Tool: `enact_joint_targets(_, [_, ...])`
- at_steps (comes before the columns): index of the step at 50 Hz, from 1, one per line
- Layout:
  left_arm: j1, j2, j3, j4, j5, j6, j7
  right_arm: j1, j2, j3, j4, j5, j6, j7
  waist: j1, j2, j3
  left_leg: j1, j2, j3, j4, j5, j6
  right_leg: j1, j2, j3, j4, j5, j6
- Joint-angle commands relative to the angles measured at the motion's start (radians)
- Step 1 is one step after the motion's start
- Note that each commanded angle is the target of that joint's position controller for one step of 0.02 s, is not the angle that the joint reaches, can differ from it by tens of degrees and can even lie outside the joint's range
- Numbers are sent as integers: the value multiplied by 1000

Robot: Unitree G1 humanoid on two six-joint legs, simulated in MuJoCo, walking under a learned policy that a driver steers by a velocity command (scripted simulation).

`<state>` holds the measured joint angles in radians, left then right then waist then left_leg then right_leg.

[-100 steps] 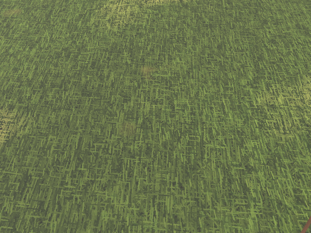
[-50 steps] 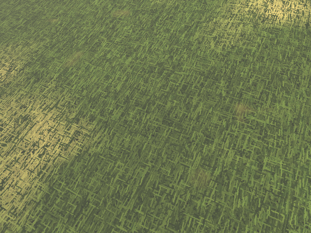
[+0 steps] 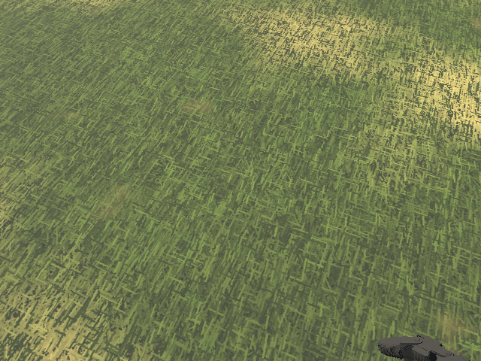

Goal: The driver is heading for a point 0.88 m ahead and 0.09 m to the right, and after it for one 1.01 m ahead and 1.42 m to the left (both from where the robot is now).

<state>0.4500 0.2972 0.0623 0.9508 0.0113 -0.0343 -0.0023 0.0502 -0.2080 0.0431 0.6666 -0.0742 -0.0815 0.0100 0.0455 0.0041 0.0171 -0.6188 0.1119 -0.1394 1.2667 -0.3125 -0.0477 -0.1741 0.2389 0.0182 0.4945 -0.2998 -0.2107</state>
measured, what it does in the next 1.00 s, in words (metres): walks ahead, turning right: left foot, then right foot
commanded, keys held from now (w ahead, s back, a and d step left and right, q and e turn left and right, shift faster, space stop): w+e+shift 0.38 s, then w+shift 0.26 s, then w+q+shift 0.10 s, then q+shift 0.26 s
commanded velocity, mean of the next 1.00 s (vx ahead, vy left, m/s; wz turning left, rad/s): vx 0.89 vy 0.00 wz -0.40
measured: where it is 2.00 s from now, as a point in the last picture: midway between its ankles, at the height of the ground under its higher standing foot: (338, 167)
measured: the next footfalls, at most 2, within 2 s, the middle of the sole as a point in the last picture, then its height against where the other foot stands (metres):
left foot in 0.22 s outside the picture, level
right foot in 0.66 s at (323, 300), level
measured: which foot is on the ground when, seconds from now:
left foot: up 0.00-0.20, down 0.22-0.68, up 0.70-1.00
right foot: down 0.00-0.22, up 0.24-0.64, down 0.66-1.00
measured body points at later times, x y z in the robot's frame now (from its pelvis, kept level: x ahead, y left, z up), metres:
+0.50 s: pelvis +0.44 +0.03 +0.01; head +0.46 +0.02 +0.46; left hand +0.77 +0.15 -0.04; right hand +0.26 -0.21 -0.11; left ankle +0.39 +0.19 -0.72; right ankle +0.48 -0.11 -0.64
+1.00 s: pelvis +0.82 -0.19 +0.01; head +0.86 -0.21 +0.45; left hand +0.94 +0.06 -0.12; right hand +0.84 -0.47 -0.12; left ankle +1.04 -0.19 -0.68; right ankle +0.68 -0.17 -0.72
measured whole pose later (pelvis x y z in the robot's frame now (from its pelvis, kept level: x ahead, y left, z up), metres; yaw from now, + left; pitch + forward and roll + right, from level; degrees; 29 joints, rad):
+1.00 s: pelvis +0.82 -0.19 +0.01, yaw -22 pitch +0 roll -1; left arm 0.35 0.26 0.03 0.88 -0.01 -0.11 0.02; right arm 0.18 -0.28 -0.04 0.77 -0.02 -0.03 0.05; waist 0.02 0.04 0.11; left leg -0.67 0.01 0.12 0.68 0.10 0.05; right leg 0.05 0.06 -0.24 0.37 -0.39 -0.07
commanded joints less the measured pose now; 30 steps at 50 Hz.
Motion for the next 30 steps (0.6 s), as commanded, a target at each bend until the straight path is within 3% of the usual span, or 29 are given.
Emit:
enact_joint_targets(1, [-108, 156, 36, -122, -4, -63, 5, -38, -144, -25, -85, 10, 23, 11, -66, 73, 153, 60, 15, 129, -289, 149, -46, -314, -229, 369, -389, 96, -135])
enact_joint_targets(4, [-42, 168, 52, -114, -19, -64, -12, -142, -101, -10, -129, 46, 19, 13, 23, 1, 94, 154, -39, 162, -566, 382, -24, -197, -200, 327, -338, 372, -65])
enact_joint_targets(6, [-15, 182, 61, -114, -18, -60, -16, -167, -119, -15, -148, 53, 15, 7, 54, -40, 50, 168, -73, 159, -662, 405, -4, -56, -228, 345, -283, 522, -39])
enact_joint_targets(7, [-19, 186, 65, -118, -16, -57, -12, -158, -133, -21, -150, 52, 12, 3, 48, -50, 29, 199, -88, 149, -716, 385, 5, 0, -236, 351, -238, 589, -20])
enact_joint_targets(9, [-48, 222, 73, -131, -8, -58, -7, -12, -209, -55, -112, 53, 3, -15, -26, -57, -93, 390, -142, 130, -755, 270, 26, 89, -239, 364, -27, 832, 30])
enact_joint_targets(10, [-104, 259, 80, -145, -4, -60, -10, 166, -255, -79, -73, 58, -3, -28, -142, -61, -190, 582, -131, 126, -756, 202, 36, 50, -226, 356, 181, 842, 49])
enact_joint_targets(11, [-171, 219, 70, -169, 2, -72, -12, 404, -313, -110, -16, 47, -8, -48, -260, -41, -295, 842, -41, 68, -703, 73, 54, -101, -187, 320, 449, 700, 62])
enact_joint_targets(12, [-177, 33, 22, -217, -8, -81, -7, 551, -374, -130, 16, 2, -12, -60, -258, 213, -385, 1074, 239, -255, -768, -292, 80, -373, -101, 226, 787, -102, 63])
enact_joint_targets(13, [-68, 21, -2, -281, -48, -74, -9, 406, -420, -144, -6, -4, -5, -44, -112, 474, -459, 1072, 393, -811, -1008, -450, 171, -571, -100, 146, 954, -181, 75])
enact_joint_targets(14, [-128, 99, 3, -235, -16, -49, 2, 261, -288, -131, -44, 2, 3, -34, -112, 241, -289, 917, 329, -683, -1023, -602, 182, -629, -198, 115, 986, -54, 72])
enact_joint_targets(15, [-189, 118, 9, -238, 5, -36, -11, 220, -212, -113, -40, 13, 8, -29, -111, 108, -172, 779, 277, -474, -1006, -436, 171, -618, -237, 81, 938, 19, 84])
enact_joint_targets(16, [-228, 113, 11, -242, 14, -25, -26, 231, -187, -107, -14, 10, 9, -26, -104, 32, -112, 686, 238, -330, -1008, -244, 154, -596, -267, 72, 903, 33, 94])
enact_joint_targets(17, [-270, 86, 6, -269, 26, -13, -43, 276, -172, -100, 30, 14, 4, -29, -95, 39, -68, 628, 204, -211, -1016, -123, 140, -595, -295, 76, 885, 32, 99])
enact_joint_targets(18, [-279, 54, -5, -290, 26, 1, -57, 309, -152, -95, 67, 22, -4, -24, -78, 77, -41, 590, 194, -132, -1027, -48, 126, -600, -316, 72, 879, 37, 104])
enact_joint_targets(20, [-333, 15, -25, -337, 28, 20, -70, 347, -122, -88, 112, 44, -26, -7, -61, 84, -6, 554, 184, -24, -1059, 100, 115, -642, -340, 72, 864, 60, 104])
enact_joint_targets(21, [-358, 9, -32, -359, 31, 22, -74, 345, -124, -88, 120, 46, -36, -1, -50, 79, 7, 522, 174, 27, -1084, 163, 118, -642, -336, 72, 836, 95, 105])
enact_joint_targets(24, [-430, 32, -44, -402, 26, 19, -80, 311, -165, -93, 130, 37, -56, 2, -15, 68, 79, 453, 139, 182, -1173, 284, 130, -618, -314, 65, 621, 217, 108])
enact_joint_targets(27, [-547, 23, -63, -420, 29, 5, -98, 384, -200, -96, 170, 45, -53, 2, -54, 21, 144, 441, 114, 305, -1284, 449, 133, -453, -265, -88, 324, 290, 76])
enact_joint_targets(28, [-569, 20, -67, -419, 30, 0, -98, 421, -219, -98, 188, 46, -48, 0, -66, 21, 149, 493, 114, 332, -1272, 594, 134, -416, -241, -122, 270, 276, 59])
enact_joint_targets(30, [-533, 45, -60, -399, 36, -6, -84, 454, -280, -106, 207, 45, -35, -13, -28, 93, 80, 636, 142, 359, -1119, 1123, 135, -312, -165, -169, 217, 182, 30])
